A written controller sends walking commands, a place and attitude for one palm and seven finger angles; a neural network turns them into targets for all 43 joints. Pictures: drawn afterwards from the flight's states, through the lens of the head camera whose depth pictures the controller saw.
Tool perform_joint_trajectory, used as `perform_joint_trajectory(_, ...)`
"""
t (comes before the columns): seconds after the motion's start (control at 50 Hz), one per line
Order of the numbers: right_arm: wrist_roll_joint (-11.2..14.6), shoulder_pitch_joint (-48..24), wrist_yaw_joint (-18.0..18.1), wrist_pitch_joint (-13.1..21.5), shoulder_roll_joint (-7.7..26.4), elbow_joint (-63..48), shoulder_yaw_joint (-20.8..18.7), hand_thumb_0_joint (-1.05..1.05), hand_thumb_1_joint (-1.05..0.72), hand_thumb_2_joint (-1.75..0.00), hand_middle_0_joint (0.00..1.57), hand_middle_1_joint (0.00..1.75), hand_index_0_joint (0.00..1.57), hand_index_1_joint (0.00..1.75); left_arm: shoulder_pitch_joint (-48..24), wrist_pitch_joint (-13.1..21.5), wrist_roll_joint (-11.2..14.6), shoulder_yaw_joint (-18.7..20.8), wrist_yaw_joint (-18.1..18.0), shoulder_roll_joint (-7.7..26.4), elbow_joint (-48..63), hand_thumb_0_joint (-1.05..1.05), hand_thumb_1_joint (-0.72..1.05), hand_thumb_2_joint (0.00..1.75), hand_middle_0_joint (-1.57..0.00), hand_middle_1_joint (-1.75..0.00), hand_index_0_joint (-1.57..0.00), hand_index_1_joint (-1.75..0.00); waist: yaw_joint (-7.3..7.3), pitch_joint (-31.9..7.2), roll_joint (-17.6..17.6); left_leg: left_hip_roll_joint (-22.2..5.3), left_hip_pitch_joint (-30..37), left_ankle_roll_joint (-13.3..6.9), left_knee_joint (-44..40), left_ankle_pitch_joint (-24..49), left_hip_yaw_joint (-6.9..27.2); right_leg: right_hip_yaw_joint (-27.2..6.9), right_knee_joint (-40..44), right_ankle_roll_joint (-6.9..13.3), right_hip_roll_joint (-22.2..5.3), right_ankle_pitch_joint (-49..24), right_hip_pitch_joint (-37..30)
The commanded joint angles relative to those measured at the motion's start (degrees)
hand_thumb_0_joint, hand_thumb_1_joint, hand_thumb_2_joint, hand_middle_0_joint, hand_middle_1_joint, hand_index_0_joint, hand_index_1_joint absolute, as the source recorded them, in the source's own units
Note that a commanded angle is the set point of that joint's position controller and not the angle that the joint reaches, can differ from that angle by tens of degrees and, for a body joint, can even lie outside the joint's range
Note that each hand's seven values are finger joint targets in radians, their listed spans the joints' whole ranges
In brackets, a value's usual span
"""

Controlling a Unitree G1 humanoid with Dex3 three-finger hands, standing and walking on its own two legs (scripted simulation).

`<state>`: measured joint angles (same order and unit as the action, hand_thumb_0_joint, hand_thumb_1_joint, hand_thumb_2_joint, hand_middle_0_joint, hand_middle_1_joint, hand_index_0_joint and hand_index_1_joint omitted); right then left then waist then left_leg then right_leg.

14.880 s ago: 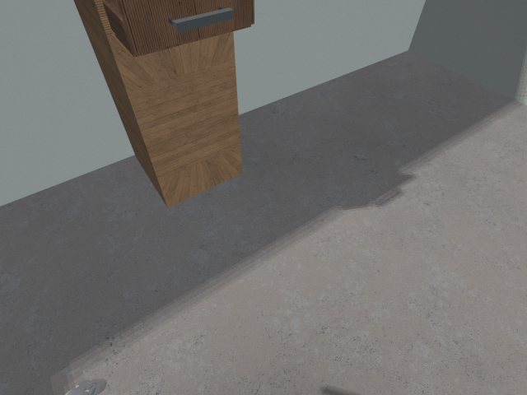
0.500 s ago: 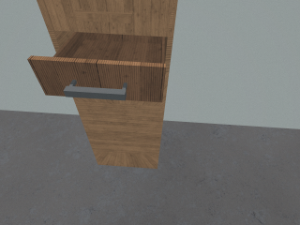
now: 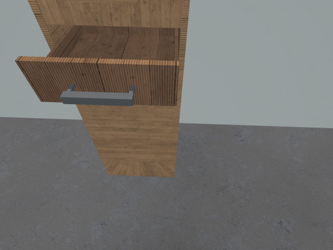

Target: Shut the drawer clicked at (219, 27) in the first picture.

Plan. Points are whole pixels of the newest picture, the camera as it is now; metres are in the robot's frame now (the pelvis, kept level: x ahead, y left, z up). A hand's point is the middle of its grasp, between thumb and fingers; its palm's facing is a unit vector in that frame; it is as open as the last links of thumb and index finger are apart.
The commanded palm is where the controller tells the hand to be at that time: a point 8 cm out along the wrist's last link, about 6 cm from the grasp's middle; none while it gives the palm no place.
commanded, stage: come to a stop and stand still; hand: left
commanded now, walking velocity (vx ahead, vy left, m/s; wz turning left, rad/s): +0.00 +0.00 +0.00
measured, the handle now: (100, 93) +0.45 +0.19 +0.14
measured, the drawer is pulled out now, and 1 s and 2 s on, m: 0.19 0.19 0.19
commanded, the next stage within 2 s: look again from close up in 0.56 s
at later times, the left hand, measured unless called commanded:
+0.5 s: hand out of the picture +0.00 +0.21 -0.16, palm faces +0.01 -0.97 -0.25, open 7.3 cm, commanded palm none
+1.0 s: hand out of the picture -0.06 +0.16 -0.17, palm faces +0.05 -0.99 -0.15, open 7.3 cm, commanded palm none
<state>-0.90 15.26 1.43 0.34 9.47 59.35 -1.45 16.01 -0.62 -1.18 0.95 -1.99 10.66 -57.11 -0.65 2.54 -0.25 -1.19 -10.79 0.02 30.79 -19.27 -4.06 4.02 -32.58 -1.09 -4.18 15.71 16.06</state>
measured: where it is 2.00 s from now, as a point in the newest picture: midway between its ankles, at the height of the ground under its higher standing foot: outside the picture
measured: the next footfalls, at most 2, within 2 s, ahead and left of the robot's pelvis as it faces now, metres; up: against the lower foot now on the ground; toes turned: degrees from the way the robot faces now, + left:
none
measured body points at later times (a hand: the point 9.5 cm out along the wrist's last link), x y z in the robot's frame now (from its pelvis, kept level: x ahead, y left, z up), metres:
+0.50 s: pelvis -0.04 +0.01 +0.01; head -0.05 +0.01 +0.46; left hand +0.00 +0.26 -0.14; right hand +0.00 -0.24 -0.14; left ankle -0.03 +0.12 -0.73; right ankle +0.02 -0.13 -0.73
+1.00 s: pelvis -0.04 +0.01 +0.01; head -0.04 +0.01 +0.46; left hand -0.06 +0.21 -0.16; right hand -0.05 -0.19 -0.16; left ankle -0.03 +0.12 -0.73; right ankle +0.02 -0.13 -0.73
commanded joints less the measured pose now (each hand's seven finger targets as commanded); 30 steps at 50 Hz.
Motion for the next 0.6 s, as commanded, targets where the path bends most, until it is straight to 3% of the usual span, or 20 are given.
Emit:
perform_joint_trajectory(0.0, -0.44, 1.79, 0.29, 0.57, 5.94, -6.49, -1.78, 0.0, -0.9, -0.9, 0.2, 0.3, 0.2, 0.3, 1.76, 0.73, 0.13, 1.6, -0.42, 7.69, 6.0, 0.0, 0.9, 0.9, -0.2, -0.3, -0.2, -0.3, -0.44, -6.33, -4.15, -2.41, -4.66, -1.89, -0.97, 8.15, 3.14, -7.53, 6.24, 4.4, -4.64, -8.73, -5.11)
perform_joint_trajectory(0.04, -0.31, 0.63, 0.02, 0.31, 7.4, -6.87, -2.15, 0.0, -0.9, -0.9, 0.2, 0.3, 0.2, 0.3, -0.37, 0.85, 0.2, 2.08, -0.26, 9.71, 6.5, 0.0, 0.9, 0.9, -0.2, -0.3, -0.2, -0.3, -0.49, -1.0, -2.99, -2.38, -6.04, -1.8, -1.92, 5.79, 3.83, -7.97, 8.48, 4.37, -4.84, -2.58, -0.93)
perform_joint_trajectory(0.08, -0.39, -0.68, -0.17, 0.61, 9.5, -7.22, -2.28, 0.0, -0.9, -0.9, 0.2, 0.3, 0.2, 0.3, -2.12, 1.17, 0.24, 2.23, -0.01, 10.69, 6.85, 0.0, 0.9, 0.9, -0.2, -0.3, -0.2, -0.3, -0.21, 0.6, -0.14, -3.71, -6.56, -2.24, -4.26, 6.73, 5.33, -6.57, 8.21, 3.82, -3.35, -1.36, -0.27)
perform_joint_trajectory(0.16, -0.45, -2.43, -0.53, 0.82, 11.54, -7.31, -1.99, 0.0, -0.9, -0.9, 0.2, 0.3, 0.2, 0.3, -2.99, 1.17, 0.34, 1.79, 0.42, 11.31, 5.96, 0.0, 0.9, 0.9, -0.2, -0.3, -0.2, -0.3, 0.62, 1.22, 1.54, -4.62, -8.64, -2.35, -8.14, 3.33, 6.59, -4.92, 8.75, 2.77, -2.24, -0.53, -2.73)
perform_joint_trajectory(0.28, -0.52, -2.76, -0.9, 0.56, 12.3, -6.29, -1.62, 0.0, -0.9, -0.9, 0.2, 0.3, 0.2, 0.3, -3.55, 1.14, 0.24, 1.32, 0.74, 11.32, 4.4, 0.0, 0.9, 0.9, -0.2, -0.3, -0.2, -0.3, 0.57, 1.71, 0.76, -4.44, -8.92, -1.96, -11.79, -2.46, 7.1, -4.98, 11.1, 2.03, -2.44, 2.28, -3.28)
perform_joint_trajectory(0.4, -0.43, -1.64, -1.03, 0.3, 10.32, -3.9, -0.96, 0.0, -0.9, -0.9, 0.2, 0.3, 0.2, 0.3, -1.37, 0.95, 0.2, 0.54, 0.6, 8.98, 2.25, 0.0, 0.9, 0.9, -0.2, -0.3, -0.2, -0.3, 0.76, 1.17, 0.63, -4.63, -8.14, -1.65, -13.78, -3.69, 7.08, -4.36, 11.84, 1.37, -2.27, 1.32, -4.03)
perform_joint_trajectory(0.58, 0.23, 1.61, -0.76, 0.35, 7.09, 0.85, -0.35, 0.0, -0.9, -0.9, 0.2, 0.3, 0.2, 0.3, 3.05, 1.55, 0.41, -0.11, -0.03, 5.54, -1.85, 0.0, 0.9, 0.9, -0.2, -0.3, -0.2, -0.3, 0.54, 0.11, -1.42, -4.2, -4.93, -1.24, -12.3, 3.19, 5.33, -4.42, 12.61, 1.11, -3.13, -3.24, -4.98)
